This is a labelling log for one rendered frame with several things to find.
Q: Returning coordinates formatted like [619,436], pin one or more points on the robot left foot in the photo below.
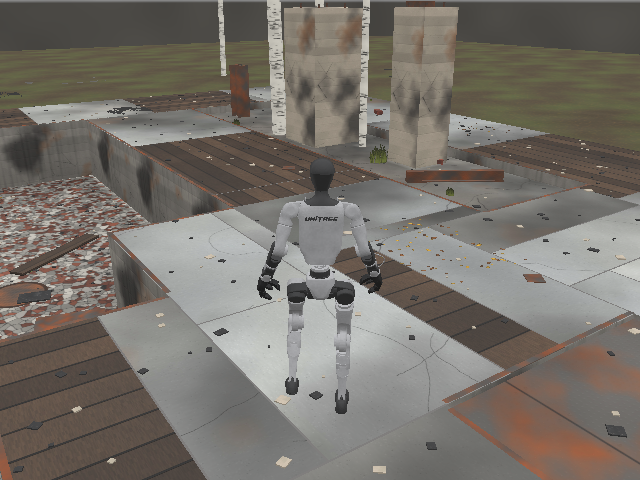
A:
[292,387]

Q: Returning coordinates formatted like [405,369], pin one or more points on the right robot upper arm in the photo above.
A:
[352,211]

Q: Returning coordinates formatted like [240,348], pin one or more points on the right robot hand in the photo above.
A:
[368,279]

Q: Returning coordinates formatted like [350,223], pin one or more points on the left robot upper arm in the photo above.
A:
[290,210]

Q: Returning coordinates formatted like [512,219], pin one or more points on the left robot hand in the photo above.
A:
[268,285]

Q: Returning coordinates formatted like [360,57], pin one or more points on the right robot forearm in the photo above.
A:
[371,263]

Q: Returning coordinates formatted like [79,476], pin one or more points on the left robot forearm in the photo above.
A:
[270,266]

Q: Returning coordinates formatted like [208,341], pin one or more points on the robot head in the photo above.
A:
[321,172]

